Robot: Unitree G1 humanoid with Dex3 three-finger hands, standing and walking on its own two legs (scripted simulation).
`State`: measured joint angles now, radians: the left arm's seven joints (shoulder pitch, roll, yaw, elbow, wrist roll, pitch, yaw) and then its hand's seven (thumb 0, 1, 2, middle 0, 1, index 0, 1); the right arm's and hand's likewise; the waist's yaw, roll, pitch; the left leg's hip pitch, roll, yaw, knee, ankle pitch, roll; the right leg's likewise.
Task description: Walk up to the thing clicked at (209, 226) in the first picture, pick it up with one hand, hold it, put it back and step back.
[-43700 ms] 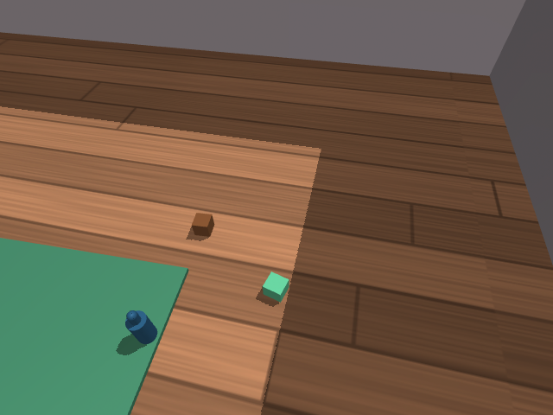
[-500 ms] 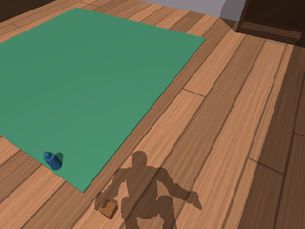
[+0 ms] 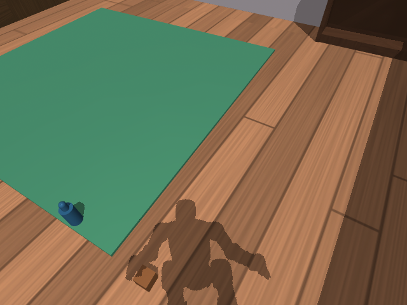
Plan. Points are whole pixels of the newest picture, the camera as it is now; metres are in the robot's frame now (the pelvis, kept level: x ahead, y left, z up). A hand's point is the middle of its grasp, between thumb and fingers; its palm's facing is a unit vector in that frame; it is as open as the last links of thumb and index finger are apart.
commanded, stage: stand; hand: left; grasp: from above
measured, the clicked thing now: (145, 278) +0.36 +0.30 -0.75
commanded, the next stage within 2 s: rise first in 0.32 s
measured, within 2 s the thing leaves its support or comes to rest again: neither
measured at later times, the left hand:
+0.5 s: hand out of the picture +0.10 +0.25 -0.15, palm faces +0.04 -0.94 -0.35, open 7.6 cm
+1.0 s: hand out of the picture +0.11 +0.28 -0.24, palm faces -0.08 -0.83 -0.55, open 13.9 cm
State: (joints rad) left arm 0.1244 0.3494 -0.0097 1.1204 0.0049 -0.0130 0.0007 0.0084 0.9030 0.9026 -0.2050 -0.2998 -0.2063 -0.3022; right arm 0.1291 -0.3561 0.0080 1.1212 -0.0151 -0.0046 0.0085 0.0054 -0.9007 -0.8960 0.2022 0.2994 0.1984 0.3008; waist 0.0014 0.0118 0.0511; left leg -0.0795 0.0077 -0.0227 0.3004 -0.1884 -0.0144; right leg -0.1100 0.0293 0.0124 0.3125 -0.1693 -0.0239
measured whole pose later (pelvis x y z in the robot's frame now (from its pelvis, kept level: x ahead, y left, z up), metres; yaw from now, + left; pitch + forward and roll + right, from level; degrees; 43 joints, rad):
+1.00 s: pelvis -0.02 +0.01 -0.08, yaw +0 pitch +15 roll -1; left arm 0.08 0.27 0.15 0.76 0.29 0.18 0.16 0.00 -0.48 1.04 -0.10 -0.97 -0.07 -1.00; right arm 0.22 -0.24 -0.02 0.62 0.00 -0.10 -0.01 0.01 -0.90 -0.90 0.20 0.30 0.20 0.30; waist 0.00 -0.01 -0.08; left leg -0.81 -0.01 -0.02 1.04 -0.49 0.00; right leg -0.83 0.02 0.00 1.01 -0.46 -0.01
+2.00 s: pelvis -0.12 +0.02 -0.38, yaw -2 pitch +33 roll -3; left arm -0.88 0.52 0.32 1.54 0.52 0.41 0.65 0.00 -0.43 0.91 -0.12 -1.08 -0.16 -1.05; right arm 0.08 -0.27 0.03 0.91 -0.12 -0.25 0.19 0.01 -0.91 -0.90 0.20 0.30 0.20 0.30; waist -0.15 0.04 -0.19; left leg -2.10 -0.02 -0.05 2.15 -0.64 0.00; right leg -2.10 0.02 -0.05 2.08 -0.57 0.00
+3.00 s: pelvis -0.10 +0.02 -0.44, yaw -4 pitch +34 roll -6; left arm -1.08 0.70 0.47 1.69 0.66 0.35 0.67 0.00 -0.49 0.96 -0.12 -1.05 -0.14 -1.04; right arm 0.14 -0.33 0.06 0.90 -0.15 -0.30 0.28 0.00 -0.92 -0.90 0.20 0.30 0.19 0.30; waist -0.22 0.02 -0.02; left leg -2.28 -0.02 -0.08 2.38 -0.70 0.00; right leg -2.26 0.02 -0.09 2.28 -0.62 0.00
